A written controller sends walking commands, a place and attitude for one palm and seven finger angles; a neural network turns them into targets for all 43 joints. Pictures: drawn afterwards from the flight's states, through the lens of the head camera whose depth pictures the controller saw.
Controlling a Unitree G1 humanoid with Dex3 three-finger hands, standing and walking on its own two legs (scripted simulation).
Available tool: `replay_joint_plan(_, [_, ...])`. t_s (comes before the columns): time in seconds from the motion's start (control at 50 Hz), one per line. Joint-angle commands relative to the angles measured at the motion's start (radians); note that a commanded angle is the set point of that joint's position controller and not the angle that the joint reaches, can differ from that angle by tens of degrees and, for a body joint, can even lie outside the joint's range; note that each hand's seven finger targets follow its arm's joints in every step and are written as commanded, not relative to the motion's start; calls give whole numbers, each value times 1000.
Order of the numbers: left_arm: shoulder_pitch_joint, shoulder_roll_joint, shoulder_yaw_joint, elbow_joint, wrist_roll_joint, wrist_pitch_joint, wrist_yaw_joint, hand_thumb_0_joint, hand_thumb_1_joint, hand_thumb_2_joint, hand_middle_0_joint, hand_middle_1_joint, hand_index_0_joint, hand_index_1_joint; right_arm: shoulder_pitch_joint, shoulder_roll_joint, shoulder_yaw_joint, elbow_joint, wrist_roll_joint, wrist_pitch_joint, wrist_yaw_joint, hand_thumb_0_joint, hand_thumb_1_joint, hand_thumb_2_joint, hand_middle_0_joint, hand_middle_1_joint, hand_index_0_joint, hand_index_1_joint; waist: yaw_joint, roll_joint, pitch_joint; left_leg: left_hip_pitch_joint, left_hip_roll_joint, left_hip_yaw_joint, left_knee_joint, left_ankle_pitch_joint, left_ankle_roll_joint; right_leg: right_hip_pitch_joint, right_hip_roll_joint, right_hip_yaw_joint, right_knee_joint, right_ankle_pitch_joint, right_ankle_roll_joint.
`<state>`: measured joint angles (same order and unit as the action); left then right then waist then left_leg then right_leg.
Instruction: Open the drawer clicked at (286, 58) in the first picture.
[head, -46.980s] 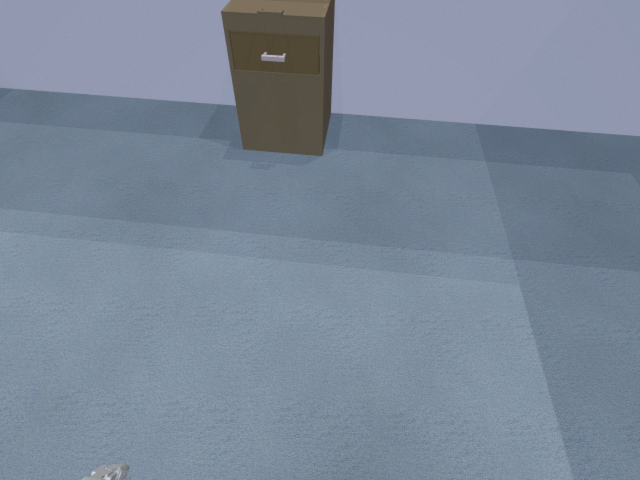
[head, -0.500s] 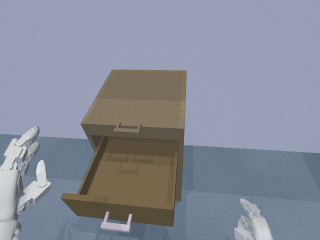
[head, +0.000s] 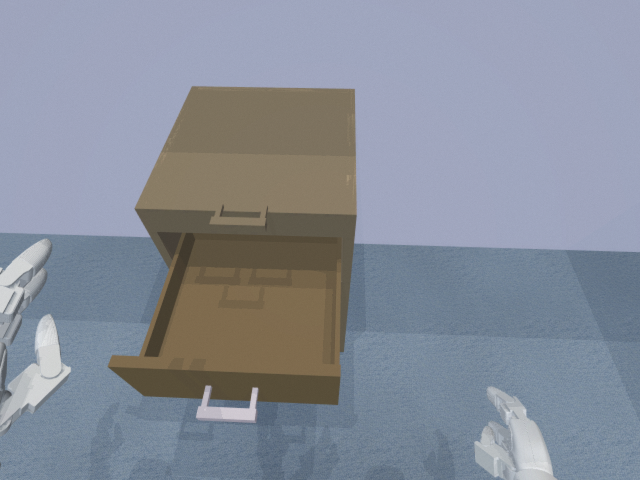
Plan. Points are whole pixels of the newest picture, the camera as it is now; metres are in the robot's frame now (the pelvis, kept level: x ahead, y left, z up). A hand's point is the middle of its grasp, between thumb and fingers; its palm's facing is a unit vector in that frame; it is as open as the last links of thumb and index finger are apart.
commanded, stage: step back with the hand held close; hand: left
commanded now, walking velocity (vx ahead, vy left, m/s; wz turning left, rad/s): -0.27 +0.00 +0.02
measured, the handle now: (229, 403) +0.27 +0.18 -0.25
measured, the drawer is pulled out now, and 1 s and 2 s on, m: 0.29 0.29 0.29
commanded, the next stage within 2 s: stop stepping back and stand still in 1.42 s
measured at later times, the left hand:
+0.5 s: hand (7, 443) +0.13 +0.24 +0.16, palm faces +0.40 -0.81 -0.44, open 7.4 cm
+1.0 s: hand (11, 458) +0.12 +0.24 +0.15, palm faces +0.36 -0.80 -0.49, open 7.4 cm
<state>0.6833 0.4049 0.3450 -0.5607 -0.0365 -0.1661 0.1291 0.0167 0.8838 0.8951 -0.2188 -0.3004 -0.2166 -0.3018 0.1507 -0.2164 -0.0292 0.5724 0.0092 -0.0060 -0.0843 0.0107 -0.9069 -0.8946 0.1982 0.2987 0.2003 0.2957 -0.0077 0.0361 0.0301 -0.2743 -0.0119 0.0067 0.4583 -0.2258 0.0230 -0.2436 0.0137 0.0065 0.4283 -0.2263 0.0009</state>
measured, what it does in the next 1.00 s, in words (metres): shifts its weight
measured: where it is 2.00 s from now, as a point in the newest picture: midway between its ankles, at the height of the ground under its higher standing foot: outside the picture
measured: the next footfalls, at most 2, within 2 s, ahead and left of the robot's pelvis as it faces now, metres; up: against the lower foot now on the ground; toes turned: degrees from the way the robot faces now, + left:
right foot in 1.12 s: -0.15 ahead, -0.15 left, +0.00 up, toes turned +1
left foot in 1.42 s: -0.08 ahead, +0.08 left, +0.00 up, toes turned -2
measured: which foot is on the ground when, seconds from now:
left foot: down 0.00-1.00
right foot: down 0.00-0.94, up 0.96-1.00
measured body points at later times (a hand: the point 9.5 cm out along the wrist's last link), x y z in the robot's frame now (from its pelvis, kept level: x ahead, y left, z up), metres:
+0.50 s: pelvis -0.06 +0.00 -0.01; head -0.04 +0.01 +0.44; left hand +0.11 +0.28 +0.18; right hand +0.12 -0.23 -0.09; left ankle +0.01 +0.10 -0.74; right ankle +0.00 -0.12 -0.74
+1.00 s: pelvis -0.07 +0.00 -0.01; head -0.04 +0.01 +0.44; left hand +0.10 +0.28 +0.18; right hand +0.10 -0.24 -0.09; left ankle -0.04 +0.10 -0.74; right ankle -0.04 -0.12 -0.73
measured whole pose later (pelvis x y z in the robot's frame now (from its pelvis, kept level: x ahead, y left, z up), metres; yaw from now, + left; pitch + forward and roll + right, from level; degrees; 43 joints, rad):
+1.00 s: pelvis -0.07 +0.00 -0.01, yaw +1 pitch +5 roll -1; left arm 0.64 0.41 0.39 -0.61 -0.02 -0.23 0.17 0.01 0.88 0.90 -0.22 -0.30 -0.21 -0.30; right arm 0.16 -0.18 -0.03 0.63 -0.01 -0.09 -0.08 0.01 -0.91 -0.89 0.20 0.30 0.20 0.30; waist -0.03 -0.02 -0.01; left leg -0.44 -0.02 -0.03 0.59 -0.23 0.02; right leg -0.45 0.04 0.02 0.65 -0.30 0.00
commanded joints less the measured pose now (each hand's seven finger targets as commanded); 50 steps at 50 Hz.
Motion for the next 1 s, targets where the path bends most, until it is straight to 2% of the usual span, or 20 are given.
replay_joint_plan(0.0, [41, 139, 147, -206, -8, -58, 47, 0, 900, 900, -200, -300, -200, -300, -103, -105, -32, -166, -4, -62, -11, 0, -900, -900, 200, 300, 200, 300, 6, 34, -191, 24, 106, -66, -42, 335, 7, 77, -48, 12, 4, 267, 2])
replay_joint_plan(0.16, [32, 121, 135, -275, 0, -61, 69, 0, 900, 900, -200, -300, -200, -300, -69, -114, -27, -174, -13, -104, -16, 0, -900, -900, 200, 300, 200, 300, -1, 94, -176, -185, 141, -131, -87, 49, 28, 128, -24, 10, 94, 112, -1])
replay_joint_plan(0.26, [-20, 130, 142, -281, -5, -77, 67, 0, 900, 900, -200, -300, -200, -300, -62, -111, -20, -165, 0, -132, -13, 0, -900, -900, 200, 300, 200, 300, -4, 49, -150, -232, 118, -121, -79, -178, 31, 92, -47, 66, 54, 48, -8])
replay_joint_plan(0.3, [-49, 140, 144, -257, -5, -80, 69, 0, 900, 900, -200, -300, -200, -300, -60, -117, -24, -155, -1, -136, -14, 0, -900, -900, 200, 300, 200, 300, -7, -7, -110, -216, 91, -106, -51, -248, 20, 12, -60, 108, -23, -55, -19])
replay_joint_plan(0.38, [-75, 119, 109, -216, 1, -94, 72, 0, 900, 900, -200, -300, -200, -300, -58, -119, -24, -137, -2, -133, -4, 0, -900, -900, 200, 300, 200, 300, -11, -38, -59, -144, 61, -88, 22, -244, 8, -141, -97, 145, -132, -226, -40])
replay_joint_plan(0.46, [-72, 129, 117, -224, 2, -101, 74, 0, 900, 900, -200, -300, -200, -300, -78, -117, -23, -142, 5, -123, 1, 0, -900, -900, 200, 300, 200, 300, -9, 9, -70, -196, 88, -113, -57, -247, 14, -89, -58, 85, -81, -207, -16])
replay_joint_plan(0.54, [-15, 133, 152, -253, 14, -117, 71, 0, 900, 900, -200, -300, -200, -300, -88, -121, -26, -167, 5, -133, 2, 0, -900, -900, 200, 300, 200, 300, -2, 129, -124, -437, 179, -194, -211, -353, 63, 180, 28, 7, 172, -41, 15])
replay_joint_plan(0.58, [1, 138, 169, -278, 17, -125, 66, 0, 900, 900, -200, -300, -200, -300, -81, -119, -29, -167, -3, -146, 1, 0, -900, -900, 200, 300, 200, 300, -1, 128, -154, -449, 180, -181, -165, -277, 71, 209, 31, 14, 211, 83, 15])
replay_joint_plan(0.64, [16, 133, 184, -282, 21, -135, 66, 0, 900, 900, -200, -300, -200, -300, -63, -120, -35, -153, -18, -165, -2, 0, -900, -900, 200, 300, 200, 300, -7, 110, -158, -523, 183, -190, -141, -338, 78, 237, 37, 36, 244, 83, 9])
replay_joint_plan(0.66, [15, 125, 177, -290, 22, -135, 68, 0, 900, 900, -200, -300, -200, -300, -52, -120, -36, -148, -24, -168, -3, 0, -900, -900, 200, 300, 200, 300, -10, 98, -159, -507, 164, -171, -99, -324, 69, 204, 23, 62, 222, 82, -1])
replay_joint_plan(0.7, [1, 150, 189, -284, 24, -136, 76, 0, 900, 900, -200, -300, -200, -300, -37, -117, -45, -131, -35, -164, -6, 0, -900, -900, 200, 300, 200, 300, -19, -14, -156, -413, 93, -126, 31, -319, 31, 64, -44, 169, 69, 22, -39])
replay_joint_plan(0.74, [-15, 146, 167, -255, 3, -133, 80, 0, 900, 900, -200, -300, -200, -300, -32, -104, -53, -109, -25, -152, 3, 0, -900, -900, 200, 300, 200, 300, -25, -125, -161, -234, 9, -70, 223, -250, -20, -134, -194, 320, -119, -124, -113])
replay_joint_plan(0.76, [-20, 144, 156, -239, -4, -127, 81, 0, 900, 900, -200, -300, -200, -300, -37, -97, -57, -93, -14, -142, 12, 0, -900, -900, 200, 300, 200, 300, -25, -175, -186, -147, -11, -53, 330, -196, -32, -188, -264, 360, -166, -140, -144])
replay_joint_plan(0.78, [-25, 149, 157, -231, -6, -123, 83, 0, 900, 900, -200, -300, -200, -300, -48, -84, -53, -86, -15, -132, 16, 0, -900, -900, 200, 300, 200, 300, -25, -199, -201, -108, -14, -47, 373, -173, -29, -192, -285, 340, -168, -83, -153])
replay_joint_plan(0.82, [-42, 142, 151, -216, -4, -121, 79, 0, 900, 900, -200, -300, -200, -300, -62, -74, -40, -76, -15, -119, 13, 0, -900, -900, 200, 300, 200, 300, -27, -182, -172, -81, 5, -65, 226, -147, -16, -176, -236, 245, -115, 41, -128])
replay_joint_plan(0.84, [-45, 139, 143, -228, -2, -121, 73, 0, 900, 900, -200, -300, -200, -300, -74, -82, -34, -80, -14, -115, 10, 0, -900, -900, 200, 300, 200, 300, -26, -115, -144, -95, 30, -84, 61, -80, 0, -154, -163, 179, -66, 22, -82])
replay_joint_plan(0.88, [-50, 151, 145, -263, 8, -126, 67, 0, 900, 900, -200, -300, -200, -300, -101, -106, -37, -100, -7, -115, 2, 0, -900, -900, 200, 300, 200, 300, -12, 71, -139, -191, 174, -199, -97, 117, 50, -29, -9, 45, 108, 61, 7])
replay_joint_plan(0.92, [-30, 152, 167, -272, 14, -130, 62, 0, 900, 900, -200, -300, -200, -300, -99, -100, -37, -125, -6, -131, 0, 0, -900, -900, 200, 300, 200, 300, -10, 200, -185, -356, 257, -251, -185, -27, 83, 108, 28, 4, 296, -69, 15])
replay_joint_plan(0.94, [-43, 144, 163, -304, 15, -126, 64, 0, 900, 900, -200, -300, -200, -300, -82, -97, -34, -118, -29, -143, -4, 0, -900, -900, 200, 300, 200, 300, -13, 211, -175, -368, 285, -278, -198, 32, 100, 84, 42, 10, 364, -132, 12])
replay_joint_plan(0.98, [-10, 131, 149, -317, -1, -125, 59, 0, 900, 900, -200, -300, -200, -300, -58, -96, -40, -93, -33, -164, 4, 0, -900, -900, 200, 300, 200, 300, -5, 140, -211, -181, 293, -235, -82, 342, 103, -29, 19, 29, 326, -183, 2])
